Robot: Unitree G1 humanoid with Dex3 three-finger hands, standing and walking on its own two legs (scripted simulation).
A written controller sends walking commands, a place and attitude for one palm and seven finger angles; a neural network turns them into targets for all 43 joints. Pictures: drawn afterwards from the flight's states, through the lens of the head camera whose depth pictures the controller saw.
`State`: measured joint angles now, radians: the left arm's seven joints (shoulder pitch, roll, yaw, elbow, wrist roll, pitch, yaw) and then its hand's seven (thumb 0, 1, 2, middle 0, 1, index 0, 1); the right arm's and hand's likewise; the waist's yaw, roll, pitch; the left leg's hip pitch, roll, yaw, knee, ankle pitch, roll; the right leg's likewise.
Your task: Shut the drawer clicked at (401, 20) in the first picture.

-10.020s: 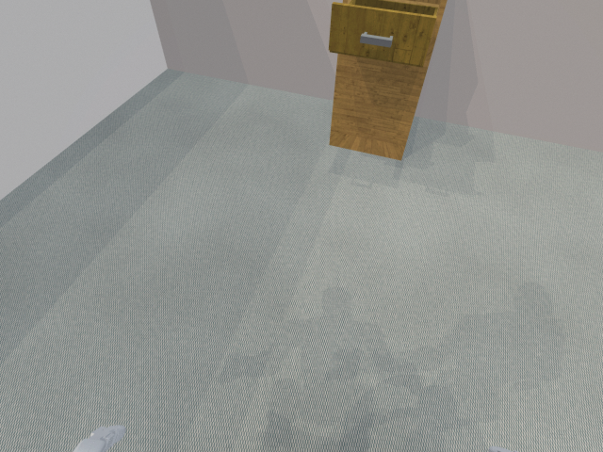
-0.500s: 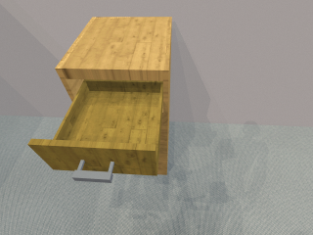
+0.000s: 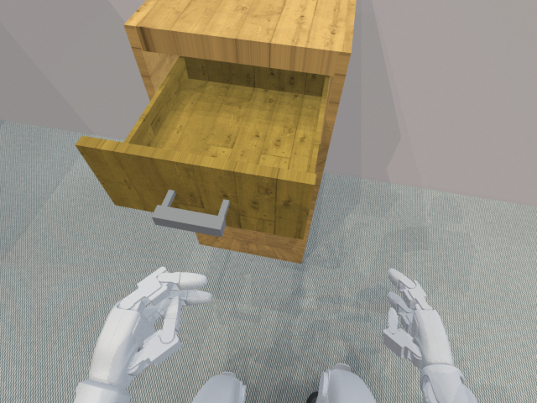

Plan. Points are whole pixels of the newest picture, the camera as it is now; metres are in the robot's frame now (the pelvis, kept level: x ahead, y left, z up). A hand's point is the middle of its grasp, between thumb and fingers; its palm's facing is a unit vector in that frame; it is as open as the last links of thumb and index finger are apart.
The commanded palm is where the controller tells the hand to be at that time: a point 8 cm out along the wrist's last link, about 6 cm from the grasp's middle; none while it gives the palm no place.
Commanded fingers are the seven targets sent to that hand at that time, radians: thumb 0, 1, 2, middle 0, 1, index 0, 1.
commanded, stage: raise the hand and make a fist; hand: left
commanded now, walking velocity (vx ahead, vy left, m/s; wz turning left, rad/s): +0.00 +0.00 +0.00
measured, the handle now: (193, 210) +0.38 +0.17 +0.03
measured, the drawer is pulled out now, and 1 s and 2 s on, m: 0.25 0.25 0.25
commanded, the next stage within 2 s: bring the fist close to the handle in 1.32 s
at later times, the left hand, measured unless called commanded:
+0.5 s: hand (159, 323) +0.19 +0.15 +0.10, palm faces -0.04 -1.00 -0.04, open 3.1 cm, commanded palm +0.15 +0.19 +0.10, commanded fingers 0.00 0.90 0.90 -1.30 -1.49 -1.30 -1.49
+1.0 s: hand (153, 321) +0.19 +0.14 +0.13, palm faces -0.07 -1.00 -0.06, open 3.2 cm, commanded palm +0.14 +0.20 +0.14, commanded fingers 0.00 0.90 0.90 -1.40 -1.60 -1.40 -1.60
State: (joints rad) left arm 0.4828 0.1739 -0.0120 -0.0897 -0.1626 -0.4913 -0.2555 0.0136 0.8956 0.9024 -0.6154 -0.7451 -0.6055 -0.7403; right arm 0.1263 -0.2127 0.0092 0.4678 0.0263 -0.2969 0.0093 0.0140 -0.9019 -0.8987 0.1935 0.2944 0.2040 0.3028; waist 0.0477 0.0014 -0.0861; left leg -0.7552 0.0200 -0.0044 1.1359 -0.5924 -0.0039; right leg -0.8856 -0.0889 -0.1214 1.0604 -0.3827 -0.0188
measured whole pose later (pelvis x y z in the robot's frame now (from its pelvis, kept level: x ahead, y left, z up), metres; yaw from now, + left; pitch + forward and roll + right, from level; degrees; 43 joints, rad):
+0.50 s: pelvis +0.03 +0.02 +0.01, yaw -1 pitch +12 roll -2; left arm 0.75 0.17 -0.04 -0.43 -0.13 -0.35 -0.12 0.02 0.90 0.90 -1.11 -1.29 -1.11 -1.28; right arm 0.24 -0.23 -0.03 0.43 0.04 -0.21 0.00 0.02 -0.90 -0.90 0.19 0.29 0.20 0.30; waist 0.01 0.02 -0.13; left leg -0.67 0.02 0.01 1.06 -0.61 0.02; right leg -0.80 -0.08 -0.11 0.99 -0.39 0.01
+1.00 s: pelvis +0.04 +0.01 +0.03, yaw +0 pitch +9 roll -2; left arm 0.78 0.19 -0.02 -0.51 -0.15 -0.26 -0.17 0.02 0.90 0.90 -1.40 -1.60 -1.39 -1.59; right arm 0.26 -0.20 0.01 0.45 0.05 -0.24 -0.01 0.02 -0.90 -0.90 0.20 0.30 0.21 0.30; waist 0.02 0.04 -0.12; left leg -0.55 0.02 0.00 0.97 -0.58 0.02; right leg -0.68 -0.07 -0.12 0.90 -0.37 0.01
